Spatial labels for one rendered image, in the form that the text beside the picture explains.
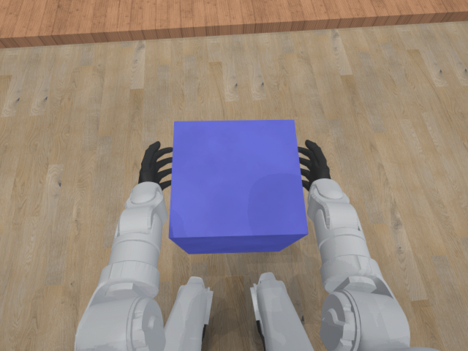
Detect left robot thigh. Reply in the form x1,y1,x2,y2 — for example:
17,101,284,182
164,282,214,351

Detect right robot forearm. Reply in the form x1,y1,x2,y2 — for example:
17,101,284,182
307,178,410,345

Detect robot left upper arm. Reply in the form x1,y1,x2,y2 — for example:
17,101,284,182
75,295,166,351

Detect right robot thigh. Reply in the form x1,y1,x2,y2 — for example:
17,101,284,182
250,278,314,351

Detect left robot forearm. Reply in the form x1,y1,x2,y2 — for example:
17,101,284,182
75,181,168,342

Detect robot thigh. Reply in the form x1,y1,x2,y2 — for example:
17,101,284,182
250,278,314,351
164,282,214,351

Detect robot left hand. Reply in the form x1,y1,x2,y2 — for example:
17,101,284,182
138,141,173,191

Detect robot right hand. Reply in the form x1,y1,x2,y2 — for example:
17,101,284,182
298,140,331,191

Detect robot right upper arm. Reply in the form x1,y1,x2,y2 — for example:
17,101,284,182
320,289,440,351

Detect carton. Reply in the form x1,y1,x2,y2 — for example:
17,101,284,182
169,120,309,254

